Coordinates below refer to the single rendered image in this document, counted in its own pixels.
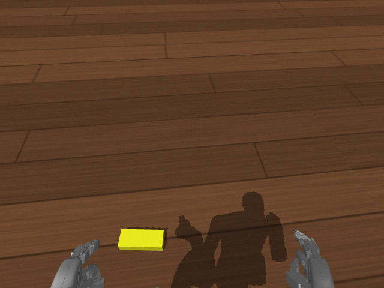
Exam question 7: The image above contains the right robot hand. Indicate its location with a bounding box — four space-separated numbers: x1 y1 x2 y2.
286 230 335 288

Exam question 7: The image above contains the carton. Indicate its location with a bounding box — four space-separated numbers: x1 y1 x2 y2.
118 229 164 251

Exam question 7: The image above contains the left robot hand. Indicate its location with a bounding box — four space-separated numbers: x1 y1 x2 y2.
51 239 104 288

